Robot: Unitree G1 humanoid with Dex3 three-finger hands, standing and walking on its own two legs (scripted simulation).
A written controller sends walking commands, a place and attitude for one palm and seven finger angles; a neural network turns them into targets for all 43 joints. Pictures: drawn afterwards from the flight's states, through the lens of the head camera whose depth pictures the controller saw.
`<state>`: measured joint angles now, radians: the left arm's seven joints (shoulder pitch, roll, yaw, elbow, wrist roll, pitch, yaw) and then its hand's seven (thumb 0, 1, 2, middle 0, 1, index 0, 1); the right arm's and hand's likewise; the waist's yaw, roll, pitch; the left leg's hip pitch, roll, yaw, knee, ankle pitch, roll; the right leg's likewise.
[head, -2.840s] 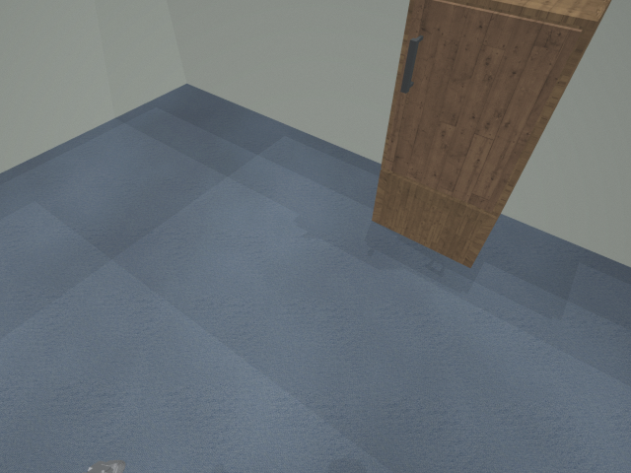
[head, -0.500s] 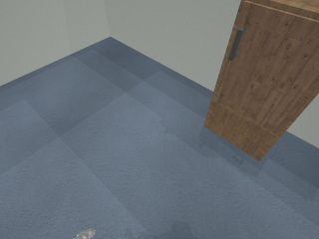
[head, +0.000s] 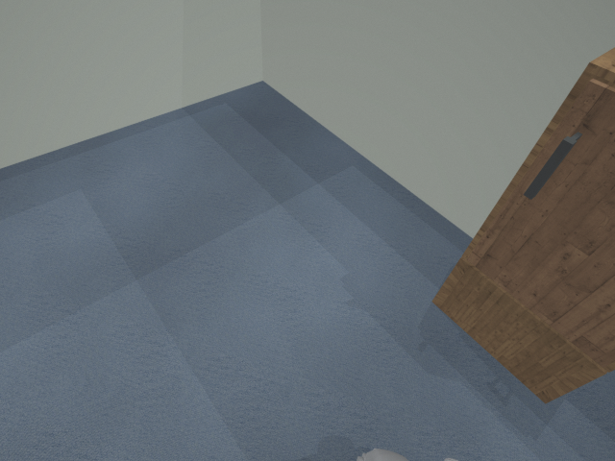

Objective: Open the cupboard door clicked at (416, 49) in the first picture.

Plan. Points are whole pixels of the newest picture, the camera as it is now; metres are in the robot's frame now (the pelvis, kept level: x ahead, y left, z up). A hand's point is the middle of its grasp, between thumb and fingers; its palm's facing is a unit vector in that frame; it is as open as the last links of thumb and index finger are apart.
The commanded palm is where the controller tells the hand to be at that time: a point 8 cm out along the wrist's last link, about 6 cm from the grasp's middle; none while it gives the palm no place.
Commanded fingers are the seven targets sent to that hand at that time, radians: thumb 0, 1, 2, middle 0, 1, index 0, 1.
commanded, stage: turn to face it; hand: left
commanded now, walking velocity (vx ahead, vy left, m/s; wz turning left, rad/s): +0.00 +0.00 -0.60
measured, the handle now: (552, 166) +0.74 -0.46 -0.02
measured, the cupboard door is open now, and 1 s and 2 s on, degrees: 0 0 0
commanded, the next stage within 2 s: take the last steps up to it in 1.24 s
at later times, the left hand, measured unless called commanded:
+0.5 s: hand (228, 420) +0.19 +0.14 -0.16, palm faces -0.22 -0.94 -0.27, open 7.4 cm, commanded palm none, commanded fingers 0.00 0.90 0.90 -0.20 -0.30 -0.20 -0.30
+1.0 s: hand (239, 371) +0.27 +0.14 -0.17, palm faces -0.52 -0.83 -0.21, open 7.4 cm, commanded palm none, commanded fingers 0.00 0.90 0.90 -0.20 -0.30 -0.20 -0.30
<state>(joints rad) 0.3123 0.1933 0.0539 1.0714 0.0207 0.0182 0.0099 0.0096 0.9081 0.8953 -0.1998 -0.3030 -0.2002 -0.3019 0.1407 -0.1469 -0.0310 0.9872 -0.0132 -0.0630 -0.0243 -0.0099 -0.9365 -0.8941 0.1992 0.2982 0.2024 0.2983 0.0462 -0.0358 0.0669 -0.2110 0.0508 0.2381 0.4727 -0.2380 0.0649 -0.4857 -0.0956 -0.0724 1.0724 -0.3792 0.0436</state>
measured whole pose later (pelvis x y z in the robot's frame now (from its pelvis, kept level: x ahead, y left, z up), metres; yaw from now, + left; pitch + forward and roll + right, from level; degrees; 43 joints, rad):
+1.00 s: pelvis +0.08 +0.01 +0.00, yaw -34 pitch +0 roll -2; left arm 0.16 0.26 0.10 0.92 0.02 0.09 -0.03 0.01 0.91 0.90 -0.20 -0.30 -0.20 -0.30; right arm 0.23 -0.18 -0.04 0.92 -0.03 0.00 -0.02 0.01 -0.91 -0.89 0.20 0.30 0.20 0.30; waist 0.00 -0.02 0.09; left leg -0.19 0.12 0.23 0.49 -0.29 0.01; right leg -0.43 -0.05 -0.04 0.96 -0.44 0.07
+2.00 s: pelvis +0.13 -0.11 -0.01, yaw -49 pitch +1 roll +0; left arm 0.17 0.18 0.06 1.06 0.03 0.00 -0.03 0.01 0.91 0.90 -0.20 -0.30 -0.20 -0.30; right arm 0.50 -0.10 -0.03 1.15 -0.03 -0.04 -0.02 0.01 -0.91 -0.89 0.20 0.30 0.20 0.30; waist -0.07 -0.01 0.06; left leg -0.02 0.11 0.18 0.42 -0.40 -0.06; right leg -0.40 -0.06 -0.12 0.57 -0.24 -0.01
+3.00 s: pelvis +0.15 -0.25 +0.01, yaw -47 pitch +0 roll +3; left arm 0.25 0.15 0.04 1.00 0.03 0.02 0.02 0.01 0.91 0.89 -0.21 -0.30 -0.21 -0.30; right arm 0.25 -0.24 -0.08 1.04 -0.02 0.06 0.01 0.01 -0.91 -0.89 0.19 0.30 0.20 0.30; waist 0.02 0.03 0.01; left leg -0.39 0.03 0.03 0.91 -0.35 -0.04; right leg -0.25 -0.06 -0.06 0.48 -0.22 -0.03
